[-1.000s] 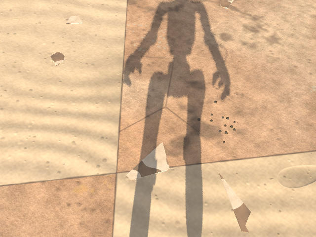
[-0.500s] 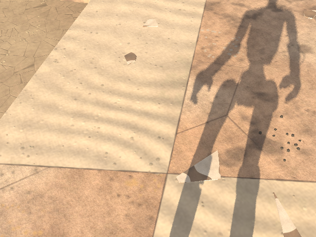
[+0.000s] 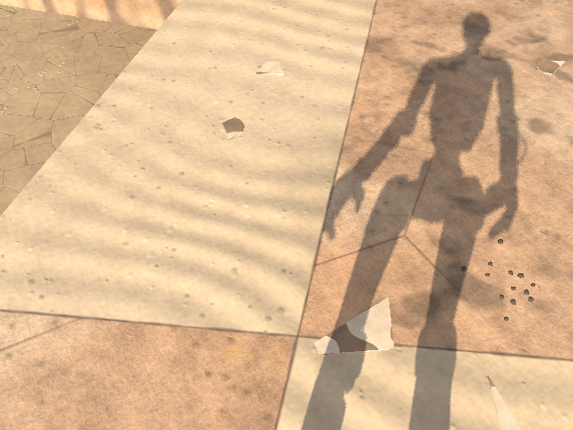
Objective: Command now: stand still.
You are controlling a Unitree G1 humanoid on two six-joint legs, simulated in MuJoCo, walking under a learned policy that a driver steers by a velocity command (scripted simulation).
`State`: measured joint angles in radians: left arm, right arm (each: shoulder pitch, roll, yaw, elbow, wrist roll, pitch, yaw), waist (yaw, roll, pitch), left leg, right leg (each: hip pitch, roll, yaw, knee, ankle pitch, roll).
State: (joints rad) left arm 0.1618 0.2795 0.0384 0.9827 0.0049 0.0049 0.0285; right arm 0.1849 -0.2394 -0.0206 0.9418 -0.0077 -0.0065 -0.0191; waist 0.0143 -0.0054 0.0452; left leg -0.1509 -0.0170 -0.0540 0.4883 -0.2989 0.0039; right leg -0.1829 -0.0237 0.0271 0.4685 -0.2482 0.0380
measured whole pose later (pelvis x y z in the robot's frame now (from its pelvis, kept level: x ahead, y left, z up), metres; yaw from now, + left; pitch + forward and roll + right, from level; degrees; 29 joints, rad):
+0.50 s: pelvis +0.03 -0.02 -0.01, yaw -1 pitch -1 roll +0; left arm 0.25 0.25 0.03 1.07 -0.02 -0.06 0.01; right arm 0.30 -0.26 -0.03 1.02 0.03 -0.03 -0.02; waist 0.00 0.02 0.00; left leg -0.15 0.00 -0.06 0.53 -0.38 0.01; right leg -0.23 0.00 -0.03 0.59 -0.39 -0.05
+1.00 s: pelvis +0.25 +0.00 -0.02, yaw -1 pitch +1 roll +0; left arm 0.48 0.24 0.03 1.07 0.00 -0.05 0.01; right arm -0.06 -0.24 -0.03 0.81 0.02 -0.10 0.04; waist 0.07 0.00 0.05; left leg -0.50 -0.01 0.06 0.58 -0.08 0.07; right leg 0.08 -0.02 0.02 0.58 -0.51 -0.01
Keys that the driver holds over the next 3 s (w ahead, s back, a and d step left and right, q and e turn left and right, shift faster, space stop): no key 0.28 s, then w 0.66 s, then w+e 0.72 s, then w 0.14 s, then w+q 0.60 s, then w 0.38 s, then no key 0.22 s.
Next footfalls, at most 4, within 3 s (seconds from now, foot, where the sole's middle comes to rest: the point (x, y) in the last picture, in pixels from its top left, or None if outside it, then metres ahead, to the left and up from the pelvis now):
0.96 left None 0.42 0.10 -0.78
1.54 right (368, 363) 0.69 -0.17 -0.78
2.06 left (334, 247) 1.06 -0.10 -0.78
2.54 right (410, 196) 1.27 -0.36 -0.78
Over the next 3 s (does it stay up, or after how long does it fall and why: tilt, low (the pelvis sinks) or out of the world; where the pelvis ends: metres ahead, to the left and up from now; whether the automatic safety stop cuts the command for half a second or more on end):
stays up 1.35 -0.24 -0.01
